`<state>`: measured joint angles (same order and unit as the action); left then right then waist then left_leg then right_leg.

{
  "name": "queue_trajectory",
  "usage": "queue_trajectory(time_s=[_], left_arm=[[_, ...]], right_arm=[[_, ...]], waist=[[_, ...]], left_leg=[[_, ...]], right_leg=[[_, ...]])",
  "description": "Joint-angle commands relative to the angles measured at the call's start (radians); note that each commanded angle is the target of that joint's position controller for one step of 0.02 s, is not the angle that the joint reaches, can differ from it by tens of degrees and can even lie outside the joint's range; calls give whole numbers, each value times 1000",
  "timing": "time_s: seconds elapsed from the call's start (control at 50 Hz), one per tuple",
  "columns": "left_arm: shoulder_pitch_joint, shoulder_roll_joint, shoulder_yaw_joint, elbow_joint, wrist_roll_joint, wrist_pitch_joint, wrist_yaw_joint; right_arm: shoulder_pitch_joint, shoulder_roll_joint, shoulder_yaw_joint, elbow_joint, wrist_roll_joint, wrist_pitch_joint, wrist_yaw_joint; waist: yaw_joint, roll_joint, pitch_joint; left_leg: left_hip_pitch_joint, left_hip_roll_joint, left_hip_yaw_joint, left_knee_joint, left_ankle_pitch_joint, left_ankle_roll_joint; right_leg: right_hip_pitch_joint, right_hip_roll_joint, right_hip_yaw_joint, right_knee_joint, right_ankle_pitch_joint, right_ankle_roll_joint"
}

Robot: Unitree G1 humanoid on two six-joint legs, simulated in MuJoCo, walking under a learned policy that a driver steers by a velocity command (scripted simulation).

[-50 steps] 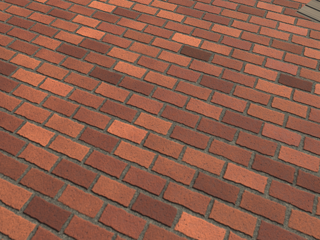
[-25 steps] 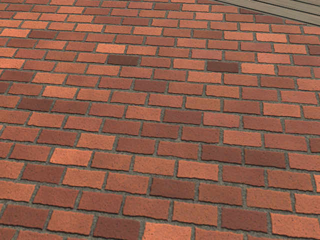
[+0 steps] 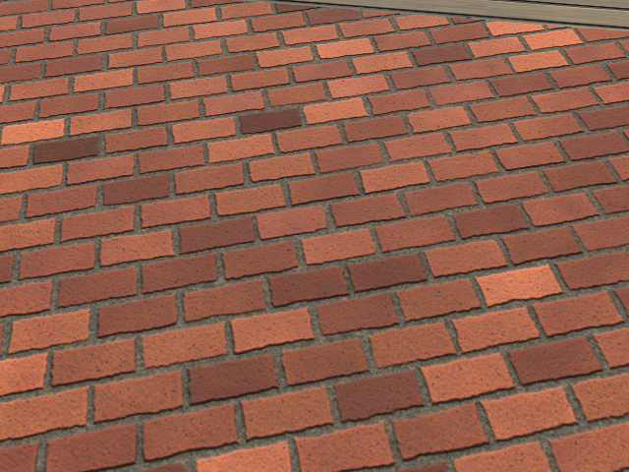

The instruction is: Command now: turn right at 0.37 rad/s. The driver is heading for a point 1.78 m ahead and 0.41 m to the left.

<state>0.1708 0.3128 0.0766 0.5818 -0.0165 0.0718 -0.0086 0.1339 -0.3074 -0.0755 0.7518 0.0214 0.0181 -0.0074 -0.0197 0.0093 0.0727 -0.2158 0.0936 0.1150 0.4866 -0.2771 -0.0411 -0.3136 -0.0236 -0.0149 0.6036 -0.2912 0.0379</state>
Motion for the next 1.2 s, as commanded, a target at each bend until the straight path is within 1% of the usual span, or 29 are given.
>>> queue_trajectory(time_s=[0.02,0.04,0.06,0.08,0.12,0.14,0.2,0.3,0.36,0.4,0.42,0.46,0.58,0.62,0.68,0.76,0.8,0.82,0.84,0.86,0.88,0.9,0.92,0.94,0.96,1.0,1.08,1.14,1.2], left_arm=[[102,163,53,-48,5,-15,14],[78,234,53,-84,21,-19,27],[106,185,40,-76,49,-42,15],[71,165,31,-60,49,-60,7],[-13,132,18,-45,29,-73,11],[-42,123,11,-41,25,-75,15],[-65,76,-6,-26,31,-81,21],[-53,92,-3,23,31,-74,14],[-77,60,-19,54,18,-75,9],[-13,41,-27,81,42,-89,3],[15,36,-23,85,42,-89,3],[-64,66,-17,88,38,-81,10],[-38,38,-17,132,30,-66,23],[-14,47,-10,156,22,-62,27],[6,44,-6,160,7,-79,30],[1,14,-9,153,-2,-147,10],[25,7,-9,157,-10,-167,0],[65,18,-5,174,-12,-172,-3],[143,37,4,208,-13,-175,-6],[249,108,28,250,-13,-179,-6],[373,207,60,279,-10,-175,-12],[394,151,41,273,8,-174,-15],[366,96,21,268,17,-173,-15],[350,68,11,262,17,-170,-13],[340,56,2,268,11,-164,-12],[315,22,-15,270,9,-148,-5],[257,83,-9,251,4,-146,29],[291,123,6,274,-9,-159,31],[279,137,15,282,0,-149,26]], right_arm=[[39,-100,-17,-27,-12,-21,9],[43,-32,14,-58,-68,-27,18],[-28,-108,-12,-67,-36,-23,2],[-48,-143,-24,-63,-10,-14,-5],[-24,-139,-30,-29,-15,0,-16],[-5,-135,-30,-22,-21,5,-18],[35,-95,-18,-4,-16,6,-16],[-3,-82,-2,-13,-19,5,-14],[52,-67,6,12,-28,-6,-9],[67,-141,-1,9,-43,-14,-12],[39,-166,-10,31,-27,-15,-10],[11,-86,10,25,-34,-27,-2],[38,-78,22,63,-31,-43,-12],[59,-87,19,78,-23,-36,-18],[69,-88,19,68,-9,-46,-25],[132,-119,9,76,3,-88,-15],[129,-142,2,72,8,-90,-7],[94,-131,5,58,12,-89,-2],[32,-111,11,33,12,-89,2],[-35,-76,22,-11,6,-100,5],[-68,-74,22,-46,-7,-125,3],[-56,-85,19,-44,-5,-137,3],[-37,-87,16,-39,20,-137,12],[-45,-64,23,-39,31,-134,21],[-77,-44,28,-55,25,-132,29],[-101,-16,34,-72,8,-127,48],[-206,40,62,-123,-8,-125,71],[-231,-30,42,-145,6,-117,60],[-138,-91,13,-129,3,-113,47]], waist=[[30,-45,-192],[-2,-327,-209],[82,-230,-257],[65,-172,-193],[34,-143,-136],[17,-141,-127],[0,-146,-145],[37,-148,-117],[-10,-113,-102],[28,4,-126],[71,116,-116],[22,73,-87],[13,24,-84],[11,12,-85],[10,11,38],[1,86,36],[27,153,31],[53,148,31],[96,115,17],[126,-43,-20],[170,-249,-74],[163,-244,-84],[125,-134,-50],[113,-78,-33],[103,-43,6],[82,-74,14],[79,-86,29],[66,-116,48],[-2,-139,-37]], left_leg=[[-87,96,-37,155,156,71],[-326,-22,2,413,-391,-26],[-324,-31,-118,562,-421,-39],[-333,-18,-137,622,-368,-35],[-338,-8,-154,604,-245,-32],[-298,-17,-152,607,-185,-40],[-219,-22,-145,484,-99,-50],[-109,-32,-131,207,-122,-40],[38,-44,-118,-72,106,-10],[161,52,-219,-84,393,34],[63,43,-204,-53,229,74],[-13,12,-190,-90,94,63],[13,-12,-166,-72,144,39],[-1,-37,-151,-66,-107,61],[-93,-15,-211,-83,-425,119],[-5,106,-413,-161,-431,212],[10,185,-512,-210,-345,255],[-19,171,-478,-182,-230,243],[-84,114,-381,-102,-58,202],[-202,-18,-201,127,136,128],[-446,-127,-74,446,128,56],[-629,-134,-147,636,-269,52],[-717,-85,-190,744,-290,79],[-785,-52,-183,778,-236,99],[-830,-16,-168,748,-174,109],[-753,19,-128,646,-61,97],[-395,-48,-45,234,242,38],[-304,-71,-78,89,323,56],[-189,-108,-73,61,270,112]], right_leg=[[340,-78,133,-245,451,-93],[436,-333,421,-192,852,-238],[303,-389,442,-220,738,-379],[258,-317,360,-244,616,-351],[215,-231,270,-260,480,-264],[176,-212,240,-264,523,-258],[170,-175,188,-271,487,-250],[152,-183,242,-271,316,-267],[91,-150,244,-254,204,-217],[34,-63,187,-206,82,-127],[78,-4,117,-225,42,-91],[126,2,105,-180,65,-78],[129,-6,110,-178,175,-85],[107,25,84,-164,-85,-94],[-40,23,104,-149,-390,-125],[-120,31,64,-28,-236,-129],[-94,43,7,12,-131,-131],[-24,39,9,-46,-108,-143],[107,34,37,-126,-61,-158],[274,-42,208,-199,38,-199],[532,-195,490,-283,219,-285],[618,-304,633,-308,384,-354],[626,-321,579,-287,393,-356],[634,-305,502,-301,382,-337],[610,-294,434,-328,403,-305],[508,-234,311,-390,445,-252],[202,-124,121,-507,365,-219],[244,-182,128,-533,344,-205],[374,-209,98,-360,733,-161]])
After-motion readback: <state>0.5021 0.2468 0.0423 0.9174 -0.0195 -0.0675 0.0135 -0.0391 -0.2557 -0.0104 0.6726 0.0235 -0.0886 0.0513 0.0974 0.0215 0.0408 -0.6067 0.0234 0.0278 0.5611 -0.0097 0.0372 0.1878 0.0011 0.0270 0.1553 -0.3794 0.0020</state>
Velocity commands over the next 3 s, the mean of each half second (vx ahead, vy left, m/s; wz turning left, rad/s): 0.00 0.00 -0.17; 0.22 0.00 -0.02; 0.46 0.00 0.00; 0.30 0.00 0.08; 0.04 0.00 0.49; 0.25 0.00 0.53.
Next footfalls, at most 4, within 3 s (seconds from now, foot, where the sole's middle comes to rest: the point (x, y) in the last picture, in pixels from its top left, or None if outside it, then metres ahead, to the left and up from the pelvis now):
0.02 right None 0.04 -0.12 -0.77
0.38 left None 0.04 0.12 -0.77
1.24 left None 0.43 0.10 -0.77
1.78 right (390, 351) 0.70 -0.14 -0.77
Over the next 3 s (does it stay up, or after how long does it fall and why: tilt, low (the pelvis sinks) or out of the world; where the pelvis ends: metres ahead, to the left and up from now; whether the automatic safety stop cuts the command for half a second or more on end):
stays up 0.70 0.03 0.01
